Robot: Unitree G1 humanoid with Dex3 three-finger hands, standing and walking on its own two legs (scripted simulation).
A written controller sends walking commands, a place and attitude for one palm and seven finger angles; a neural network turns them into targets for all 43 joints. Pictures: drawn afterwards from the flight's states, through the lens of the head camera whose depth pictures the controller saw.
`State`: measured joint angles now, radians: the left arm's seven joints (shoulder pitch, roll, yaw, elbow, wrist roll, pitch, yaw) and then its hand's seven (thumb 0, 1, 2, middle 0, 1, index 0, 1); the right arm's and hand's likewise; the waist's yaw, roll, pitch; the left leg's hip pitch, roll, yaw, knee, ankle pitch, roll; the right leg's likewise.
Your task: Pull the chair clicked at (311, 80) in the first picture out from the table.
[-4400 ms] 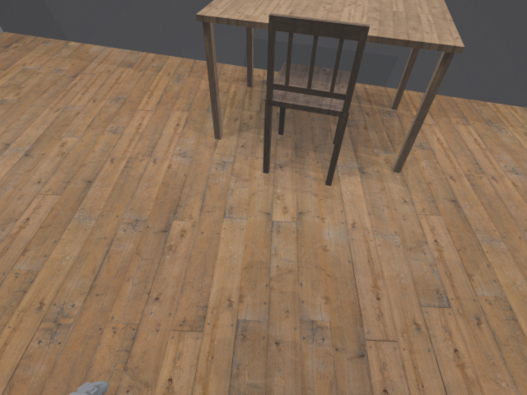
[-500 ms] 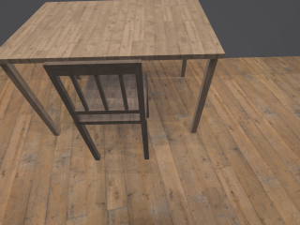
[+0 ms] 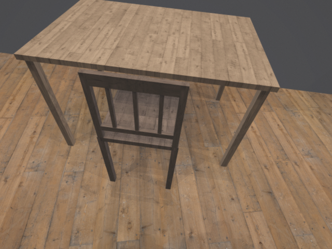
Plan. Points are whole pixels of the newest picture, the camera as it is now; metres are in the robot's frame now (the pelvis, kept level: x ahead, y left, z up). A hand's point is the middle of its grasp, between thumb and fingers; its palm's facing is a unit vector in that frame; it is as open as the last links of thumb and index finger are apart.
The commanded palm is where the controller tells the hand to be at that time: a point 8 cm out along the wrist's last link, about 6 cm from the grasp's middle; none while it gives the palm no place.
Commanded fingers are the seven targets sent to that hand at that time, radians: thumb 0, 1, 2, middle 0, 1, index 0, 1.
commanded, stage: take the last steps up to it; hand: left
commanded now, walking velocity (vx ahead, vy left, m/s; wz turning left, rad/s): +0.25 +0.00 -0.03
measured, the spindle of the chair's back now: (136, 111) +0.62 +0.17 -0.11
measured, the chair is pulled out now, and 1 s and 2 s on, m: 0.00 0.00 0.00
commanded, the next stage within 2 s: come to a stop and stand still in 0.30 s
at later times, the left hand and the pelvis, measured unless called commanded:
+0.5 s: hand (115, 224) +0.22 +0.16 -0.17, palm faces +0.02 -0.97 -0.22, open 7.2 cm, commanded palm none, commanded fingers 0.00 0.90 0.90 -0.20 -0.30 -0.20 -0.30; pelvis +0.14 -0.02 +0.00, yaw -1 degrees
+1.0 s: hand (108, 247) +0.16 +0.16 -0.17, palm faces -0.03 -0.96 -0.27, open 7.4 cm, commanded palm none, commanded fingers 0.00 0.90 0.90 -0.20 -0.30 -0.20 -0.30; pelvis +0.13 -0.03 -0.01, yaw -4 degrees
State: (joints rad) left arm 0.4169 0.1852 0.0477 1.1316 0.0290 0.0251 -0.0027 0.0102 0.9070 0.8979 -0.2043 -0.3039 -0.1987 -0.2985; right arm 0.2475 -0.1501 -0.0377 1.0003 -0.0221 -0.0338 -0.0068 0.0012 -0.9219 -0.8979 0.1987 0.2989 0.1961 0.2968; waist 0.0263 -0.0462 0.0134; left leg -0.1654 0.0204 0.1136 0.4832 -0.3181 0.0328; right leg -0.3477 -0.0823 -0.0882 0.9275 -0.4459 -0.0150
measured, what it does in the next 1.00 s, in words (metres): walks ahead: right foot, then left foot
